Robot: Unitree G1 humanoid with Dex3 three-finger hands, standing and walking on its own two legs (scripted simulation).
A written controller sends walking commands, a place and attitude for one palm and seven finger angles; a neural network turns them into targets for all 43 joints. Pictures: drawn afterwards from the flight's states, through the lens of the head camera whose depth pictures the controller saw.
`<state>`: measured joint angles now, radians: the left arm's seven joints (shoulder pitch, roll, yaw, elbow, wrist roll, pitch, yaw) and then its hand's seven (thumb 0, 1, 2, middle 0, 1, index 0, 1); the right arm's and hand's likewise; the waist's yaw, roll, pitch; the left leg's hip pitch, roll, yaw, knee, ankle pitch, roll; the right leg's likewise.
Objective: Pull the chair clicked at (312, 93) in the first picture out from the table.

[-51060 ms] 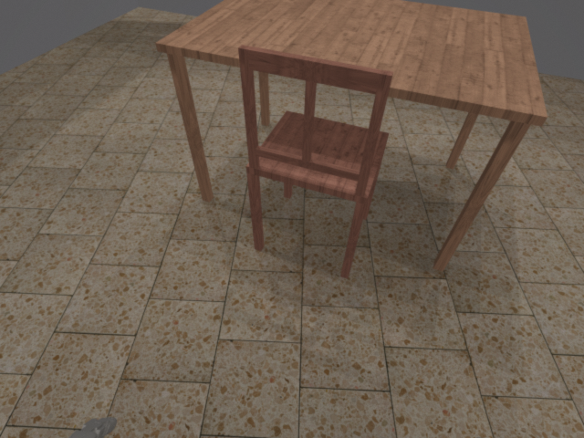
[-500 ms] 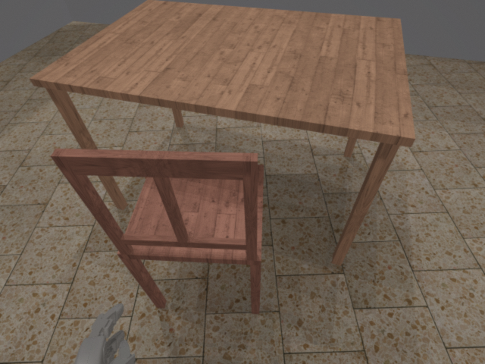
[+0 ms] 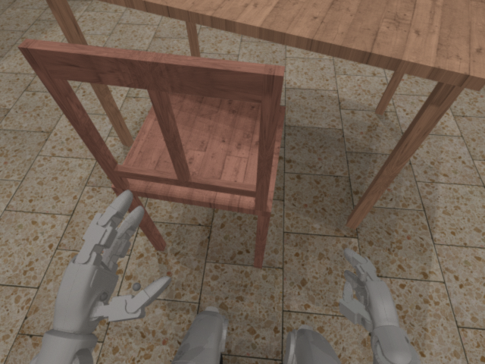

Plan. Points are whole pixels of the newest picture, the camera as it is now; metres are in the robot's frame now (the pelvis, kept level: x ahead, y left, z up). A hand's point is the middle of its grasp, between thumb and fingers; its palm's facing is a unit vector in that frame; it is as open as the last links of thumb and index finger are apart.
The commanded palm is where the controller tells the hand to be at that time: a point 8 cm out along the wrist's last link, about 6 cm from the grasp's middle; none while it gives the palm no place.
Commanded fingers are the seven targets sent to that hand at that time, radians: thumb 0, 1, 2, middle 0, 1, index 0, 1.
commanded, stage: raise the hand toward the chair's back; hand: left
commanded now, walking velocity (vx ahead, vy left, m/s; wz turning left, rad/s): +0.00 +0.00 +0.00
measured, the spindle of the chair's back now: (172, 140) +0.49 +0.20 +0.03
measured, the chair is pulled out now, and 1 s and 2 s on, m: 0.17 0.17 0.17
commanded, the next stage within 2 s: aim the fingers beside a spindle in 1.42 s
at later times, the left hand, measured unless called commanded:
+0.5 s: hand (135, 266) +0.24 +0.19 +0.05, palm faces -0.12 -0.99 -0.02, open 15.7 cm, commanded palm +0.22 +0.26 +0.07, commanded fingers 0.00 -0.50 0.30 -0.06 -0.08 -0.06 -0.08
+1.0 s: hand (97, 227) +0.28 +0.25 +0.09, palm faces -0.03 -1.00 -0.07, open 16.9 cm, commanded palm +0.25 +0.29 +0.08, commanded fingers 0.00 -0.50 0.30 -0.06 -0.08 -0.06 -0.08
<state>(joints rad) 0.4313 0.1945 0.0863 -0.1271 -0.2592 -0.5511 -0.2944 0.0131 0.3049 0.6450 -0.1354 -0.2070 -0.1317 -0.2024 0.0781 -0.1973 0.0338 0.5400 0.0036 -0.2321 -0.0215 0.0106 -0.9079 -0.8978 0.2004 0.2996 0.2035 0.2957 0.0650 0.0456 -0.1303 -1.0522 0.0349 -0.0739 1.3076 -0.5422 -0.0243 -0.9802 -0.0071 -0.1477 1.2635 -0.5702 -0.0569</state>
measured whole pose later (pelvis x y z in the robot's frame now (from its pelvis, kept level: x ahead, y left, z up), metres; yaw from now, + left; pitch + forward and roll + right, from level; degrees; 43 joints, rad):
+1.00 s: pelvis +0.03 +0.04 +0.03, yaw -1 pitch +16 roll -4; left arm 0.28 0.29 0.25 0.02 -0.28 -0.33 -0.30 -0.01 -0.50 0.30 -0.06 -0.08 -0.06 -0.08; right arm 0.23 -0.24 0.03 0.55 0.02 -0.19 -0.04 0.01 -0.90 -0.90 0.20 0.30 0.21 0.30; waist -0.01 0.03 -0.14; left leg -0.91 0.02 -0.02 1.16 -0.52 0.03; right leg -0.83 -0.02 -0.10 1.08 -0.52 0.00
